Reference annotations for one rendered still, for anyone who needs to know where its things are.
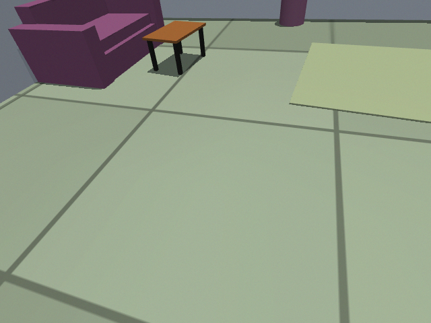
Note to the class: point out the coffee table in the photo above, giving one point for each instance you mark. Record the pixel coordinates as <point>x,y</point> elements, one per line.
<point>174,32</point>

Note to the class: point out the sofa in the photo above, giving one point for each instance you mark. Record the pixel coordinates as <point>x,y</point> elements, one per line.
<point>86,43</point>

